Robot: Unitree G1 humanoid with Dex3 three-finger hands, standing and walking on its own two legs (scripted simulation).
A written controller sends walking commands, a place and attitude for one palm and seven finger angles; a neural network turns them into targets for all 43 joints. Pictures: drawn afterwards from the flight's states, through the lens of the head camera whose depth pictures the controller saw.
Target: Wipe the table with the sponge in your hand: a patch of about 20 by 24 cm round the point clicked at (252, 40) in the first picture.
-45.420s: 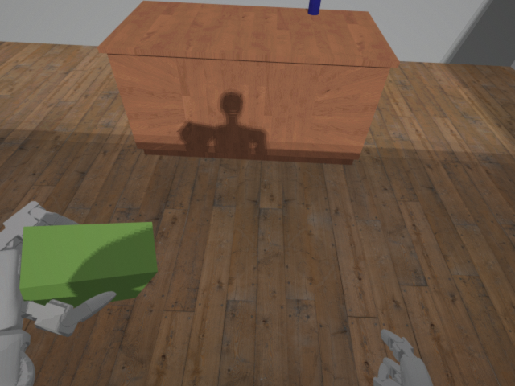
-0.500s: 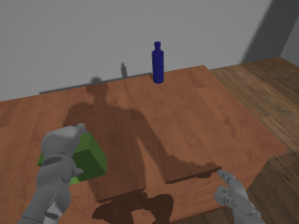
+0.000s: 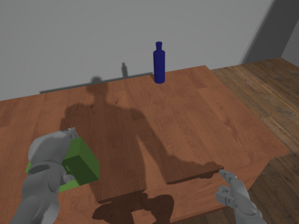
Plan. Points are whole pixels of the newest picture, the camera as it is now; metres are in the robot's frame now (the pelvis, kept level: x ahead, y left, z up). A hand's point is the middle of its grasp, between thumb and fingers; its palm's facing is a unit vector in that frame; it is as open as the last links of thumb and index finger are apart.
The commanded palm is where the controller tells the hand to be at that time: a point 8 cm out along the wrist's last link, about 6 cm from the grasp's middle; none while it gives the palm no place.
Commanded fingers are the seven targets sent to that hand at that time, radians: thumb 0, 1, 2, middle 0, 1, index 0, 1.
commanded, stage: bring the sponge back beside the body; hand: left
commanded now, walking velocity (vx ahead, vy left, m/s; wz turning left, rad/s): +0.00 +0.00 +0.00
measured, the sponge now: (70, 170) +0.22 +0.27 +0.04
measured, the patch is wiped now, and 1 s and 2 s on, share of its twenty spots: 1.00 1.00 1.00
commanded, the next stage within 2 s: step back with the hand held close in 1.02 s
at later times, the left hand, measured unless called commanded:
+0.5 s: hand (49, 168) +0.19 +0.28 +0.10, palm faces +0.08 -0.16 -0.98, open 10.1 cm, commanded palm +0.15 +0.28 +0.18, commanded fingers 0.00 0.10 1.30 -1.20 -1.60 -1.20 -1.60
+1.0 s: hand (42, 177) +0.16 +0.29 +0.10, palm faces +0.08 -0.16 -0.98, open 10.1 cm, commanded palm +0.13 +0.28 +0.18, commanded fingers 0.00 0.10 1.30 -1.20 -1.60 -1.20 -1.60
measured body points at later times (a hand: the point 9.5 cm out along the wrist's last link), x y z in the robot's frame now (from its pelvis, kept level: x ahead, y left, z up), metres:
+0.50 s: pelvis -0.01 +0.00 +0.00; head -0.04 -0.03 +0.45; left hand +0.18 +0.29 +0.15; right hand +0.26 -0.19 -0.06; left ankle +0.01 +0.10 -0.74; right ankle +0.01 -0.10 -0.74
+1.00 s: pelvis -0.02 +0.00 +0.00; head -0.06 -0.03 +0.44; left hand +0.16 +0.29 +0.15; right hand +0.25 -0.18 -0.06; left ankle +0.01 +0.10 -0.74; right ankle +0.01 -0.10 -0.74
